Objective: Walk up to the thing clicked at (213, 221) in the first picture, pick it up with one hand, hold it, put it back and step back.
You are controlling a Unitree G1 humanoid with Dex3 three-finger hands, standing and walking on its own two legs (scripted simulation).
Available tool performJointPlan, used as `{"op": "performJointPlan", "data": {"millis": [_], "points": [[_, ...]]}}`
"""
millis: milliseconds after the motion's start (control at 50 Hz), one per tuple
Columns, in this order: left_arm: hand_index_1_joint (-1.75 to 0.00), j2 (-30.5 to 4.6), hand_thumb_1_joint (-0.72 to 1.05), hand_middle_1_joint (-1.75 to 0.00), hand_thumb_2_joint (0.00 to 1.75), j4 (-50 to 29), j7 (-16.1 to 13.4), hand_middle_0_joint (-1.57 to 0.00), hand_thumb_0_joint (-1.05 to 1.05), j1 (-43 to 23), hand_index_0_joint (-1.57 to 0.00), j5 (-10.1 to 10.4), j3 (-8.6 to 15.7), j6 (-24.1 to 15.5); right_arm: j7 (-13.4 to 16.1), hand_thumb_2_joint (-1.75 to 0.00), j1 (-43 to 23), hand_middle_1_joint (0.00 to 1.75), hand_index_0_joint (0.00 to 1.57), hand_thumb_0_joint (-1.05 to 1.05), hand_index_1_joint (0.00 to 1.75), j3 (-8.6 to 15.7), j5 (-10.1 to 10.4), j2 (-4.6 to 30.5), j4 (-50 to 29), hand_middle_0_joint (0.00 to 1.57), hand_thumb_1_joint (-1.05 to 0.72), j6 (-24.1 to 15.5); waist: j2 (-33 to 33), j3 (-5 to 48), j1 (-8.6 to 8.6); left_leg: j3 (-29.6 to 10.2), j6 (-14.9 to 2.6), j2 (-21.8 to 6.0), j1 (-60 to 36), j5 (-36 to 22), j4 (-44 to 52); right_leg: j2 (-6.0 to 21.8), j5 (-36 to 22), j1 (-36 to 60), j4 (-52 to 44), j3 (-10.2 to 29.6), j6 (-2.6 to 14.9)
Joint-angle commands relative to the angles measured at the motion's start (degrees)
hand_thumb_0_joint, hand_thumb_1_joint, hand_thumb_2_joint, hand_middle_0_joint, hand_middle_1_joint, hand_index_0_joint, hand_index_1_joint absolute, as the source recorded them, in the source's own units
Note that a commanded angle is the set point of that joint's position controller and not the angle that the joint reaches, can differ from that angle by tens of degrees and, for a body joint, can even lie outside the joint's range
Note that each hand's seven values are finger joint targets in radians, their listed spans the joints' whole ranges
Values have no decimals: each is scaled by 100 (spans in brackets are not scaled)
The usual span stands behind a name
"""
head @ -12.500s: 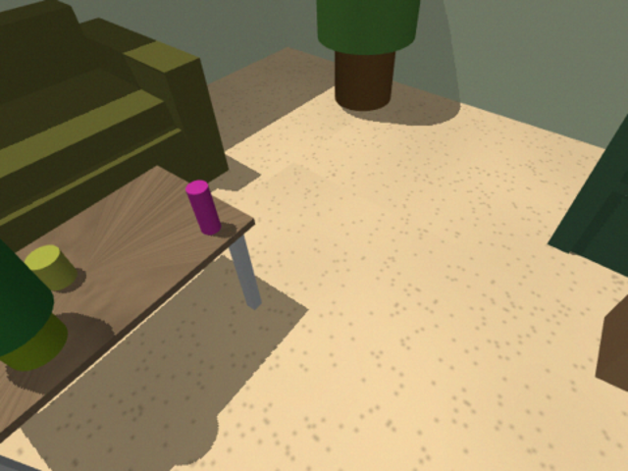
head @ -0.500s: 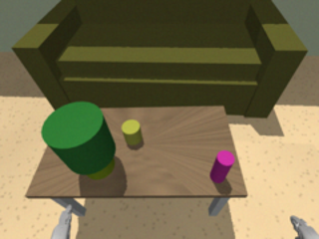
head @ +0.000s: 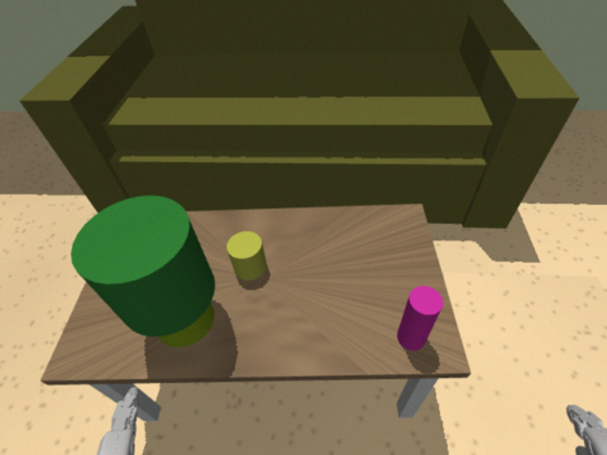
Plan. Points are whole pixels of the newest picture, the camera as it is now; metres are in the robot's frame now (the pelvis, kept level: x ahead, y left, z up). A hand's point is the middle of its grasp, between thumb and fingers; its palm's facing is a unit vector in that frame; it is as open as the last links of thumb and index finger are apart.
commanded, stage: go down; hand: right
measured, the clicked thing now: (417, 320) +0.42 -0.17 -0.20
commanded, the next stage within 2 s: approach in 1.80 s
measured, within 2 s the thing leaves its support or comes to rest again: neither
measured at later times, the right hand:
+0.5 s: hand (587, 396) +0.22 -0.31 -0.02, palm faces +0.18 +0.94 -0.28, open 17.4 cm
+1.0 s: hand out of the picture +0.29 -0.35 +0.04, palm faces +0.20 +0.97 -0.15, open 17.6 cm
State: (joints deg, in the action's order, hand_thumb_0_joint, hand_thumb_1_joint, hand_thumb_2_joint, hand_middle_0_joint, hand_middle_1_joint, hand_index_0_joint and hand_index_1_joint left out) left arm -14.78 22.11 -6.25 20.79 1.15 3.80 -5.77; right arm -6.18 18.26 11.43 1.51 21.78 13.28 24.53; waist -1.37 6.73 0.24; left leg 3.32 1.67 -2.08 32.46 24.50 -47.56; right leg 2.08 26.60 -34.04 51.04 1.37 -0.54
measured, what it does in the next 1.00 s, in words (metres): stands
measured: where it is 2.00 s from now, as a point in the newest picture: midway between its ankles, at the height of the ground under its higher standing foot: outside the picture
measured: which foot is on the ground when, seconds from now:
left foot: down 0.00-1.00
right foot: down 0.00-1.00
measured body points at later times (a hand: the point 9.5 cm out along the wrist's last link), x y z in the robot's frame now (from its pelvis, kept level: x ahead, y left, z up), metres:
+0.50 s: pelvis -0.01 +0.00 +0.00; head +0.02 -0.01 +0.44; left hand +0.14 +0.27 -0.05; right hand +0.21 -0.36 +0.00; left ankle -0.01 +0.14 -0.70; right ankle -0.01 -0.12 -0.70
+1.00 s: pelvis -0.01 +0.00 +0.01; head +0.03 -0.01 +0.46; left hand +0.13 +0.27 -0.06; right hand +0.28 -0.40 +0.06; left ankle -0.01 +0.14 -0.70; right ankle -0.01 -0.12 -0.70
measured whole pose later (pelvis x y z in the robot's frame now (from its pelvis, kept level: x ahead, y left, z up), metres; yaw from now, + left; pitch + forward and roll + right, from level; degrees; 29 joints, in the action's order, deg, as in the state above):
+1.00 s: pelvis -0.01 +0.00 +0.01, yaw +0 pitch +9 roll +2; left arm -15.3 29.7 -8.9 17.6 0.4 -0.7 -10.8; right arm -24.1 -13.3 28.7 6.6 36.4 41.5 6.7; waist -0.3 4.6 1.5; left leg 3.1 1.3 -1.5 31.3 21.3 -43.9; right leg 2.5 23.7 -32.8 47.7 1.2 -0.7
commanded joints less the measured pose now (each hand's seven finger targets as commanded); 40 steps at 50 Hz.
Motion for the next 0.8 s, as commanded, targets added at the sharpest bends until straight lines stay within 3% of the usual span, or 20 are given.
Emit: {"op": "performJointPlan", "data": {"millis": [0, 20, 40, 60, 140, 160, 200, 240, 300, 320, 380, 420, 460, 480, 500, 560, 640, 720, 760, 780], "points": [[-6, -891, -54, -6, 4, -1108, -88, -6, 0, -91, -6, 12, 411, -277, -7, -5, -67, 5, 4, 0, 6, 590, 3, 1229, -992, 3, 54, -104, -258, 606, -2, 86, -183, 216, -324, -1224, 514, -129, -1716, 404, -800, 30, 16], [-6, -848, -53, -6, 4, -1124, -98, -6, 0, -89, -6, 20, 374, -276, -17, -5, -159, 5, 4, 0, 5, 692, 12, 1370, -1208, 3, 54, -113, -377, 556, -61, 84, -193, 212, -298, -1118, 501, -129, -1626, 374, -829, 41, 1], [-6, -894, -53, -6, 4, -1168, -112, -6, 0, 30, -6, 28, 452, -274, -33, -5, -126, 6, 4, 0, 6, 677, 7, 1343, -1211, 3, 55, -111, -393, 635, 9, 81, -197, 216, -287, -1150, 473, -124, -1685, 453, -816, 45, 2], [-6, -808, -53, -6, 4, -1238, -112, -6, 0, -2, -6, 23, 344, -270, -36, -5, -133, 6, 4, 0, 6, 718, 19, 1378, -1298, 3, 54, -131, -346, 653, -42, 79, -194, 204, -332, -1170, 485, -137, -1682, 409, -786, 31, 5], [-6, -750, -54, -6, 4, -1375, -132, -6, 0, 185, -6, 33, 294, -268, -104, -5, -91, 6, 4, 0, 6, 776, 72, 1376, -1424, 3, 55, -106, -266, 658, 1, 57, -179, 200, -278, -1120, 492, -155, -1495, 356, -710, -2, 49], [-6, -857, -54, -6, 5, -1421, -155, -6, 0, 160, -6, 39, 390, -276, -113, -5, -100, 5, 4, 0, 5, 781, 45, 1382, -1219, 3, 54, -91, -155, 629, 96, 29, -166, 194, -212, -1100, 504, -163, -1424, 328, -677, -16, 57], [-6, -782, -54, -6, 5, -1620, -172, -6, 0, 35, -6, 40, 216, -317, -122, -5, -562, 5, 4, 0, 5, 927, 74, 1612, -1548, 3, 53, -175, -285, 587, 58, 10, -157, 186, -195, -910, 547, -166, -1170, 266, -714, -9, 57], [-6, -907, -54, -6, 5, -1639, -248, -6, 0, 112, -6, 49, 434, -356, -128, -5, -889, 5, 4, 0, 5, 1072, 85, 1797, -1673, 3, 53, -284, -384, 673, 140, 4, -167, 189, -164, -851, 514, -147, -1112, 374, -768, 40, 47], [-6, -899, -54, -6, 5, -1406, -301, -6, 0, 145, -6, 33, 384, -453, -185, -4, -1132, 5, 4, 0, 5, 1319, 183, 2005, -1439, 4, 53, -434, -531, 540, 82, -29, -171, 160, -173, -815, 524, -139, -1071, 390, -784, 72, 41], [-6, -776, -54, -6, 5, -1277, -301, -6, 0, 250, -6, 30, 289, -471, -219, -4, -1491, 5, 4, 0, 5, 1388, 207, 2145, -1543, 4, 53, -522, -621, 595, 133, -44, -179, 158, -152, -876, 510, -137, -1131, 428, -771, 68, 42], [-6, -715, -54, -6, 5, -1099, -317, -6, 0, 111, -6, 17, 201, -559, -409, -4, -1802, 5, 4, 0, 5, 1408, 346, 2045, -1070, 4, 53, -657, -508, 559, 158, -70, -159, 146, -155, -936, 566, -142, -1132, 417, -720, 40, 72], [-6, -667, -54, -6, 5, -1093, -315, -6, 0, 0, -6, 12, 29, -602, -585, -4, -1912, 5, 4, 0, 5, 1527, 392, 2187, -645, 4, 53, -686, -566, 773, 73, -39, -164, 143, -327, -1147, 536, -142, -1387, 493, -709, 53, 57], [-6, -781, -55, -6, 5, -940, -313, -6, 0, -43, -6, 21, 80, -607, -741, -5, -2150, 5, 4, 0, 5, 1559, 425, 2298, -440, 4, 52, -687, -657, 805, 20, 4, -180, 167, -369, -1193, 533, -115, -1561, 620, -798, 87, 18], [-6, -699, -54, -6, 5, -916, -290, -6, 0, -51, -6, 14, -58, -606, -826, -4, -2214, 5, 5, 0, 5, 1605, 455, 2345, -248, 4, 52, -708, -613, 836, 25, 10, -181, 165, -413, -1283, 561, -122, -1654, 622, -790, 80, 28], [-6, -767, -55, -6, 6, -933, -297, -6, 0, -129, -5, 15, -5, -627, -902, -5, -2339, 5, 5, 0, 5, 1582, 469, 2306, -91, 4, 51, -720, -479, 932, 47, 20, -175, 174, -474, -1403, 548, -106, -1782, 689, -796, 89, 31], [-6, -1115, -55, -6, 6, -1053, -297, -6, 0, -349, -6, 34, 252, -657, -1042, -5, -2668, 5, 4, 0, 5, 1840, 486, 2746, 240, 4, 51, -799, -279, 886, -7, 63, -170, 199, -599, -1377, 634, -89, -1764, 718, -913, 109, 36], [-6, -811, -55, -6, 6, -509, -241, -6, 0, -75, -5, 33, -5, -630, -1227, -5, -2899, 5, 4, 0, 5, 1998, 545, 2905, 800, 4, 52, -1018, -290, 544, -54, 2, -192, 178, -557, -1331, 750, -118, -1629, 558, -973, 31, 83], [-6, -933, -54, -6, 5, -732, -236, -5, 0, -373, -6, 12, 47, -714, -1416, -5, -3706, 6, 3, 0, 6, 2058, 561, 3145, 750, 2, 59, -1380, -538, 833, 33, -1, -241, 214, -577, -1245, 783, -71, -1614, 835, -1118, 67, 79], [-6, -782, -55, -6, 6, -273, -222, -5, 0, -186, -5, -13, -117, -709, -1520, -5, -3832, 6, 4, 0, 6, 2095, 587, 3168, 1131, 3, 58, -1545, -550, 715, 40, -41, -247, 197, -517, -1336, 783, -86, -1661, 762, -1096, 35, 99], [-6, -830, -55, -6, 6, -212, -237, -5, 0, -236, -5, -22, -46, -722, -1569, -4, -3805, 5, 4, 0, 5, 2125, 594, 3218, 1303, 3, 57, -1627, -586, 881, 49, -69, -247, 182, -570, -1463, 758, -88, -1810, 856, -1056, 36, 101]]}}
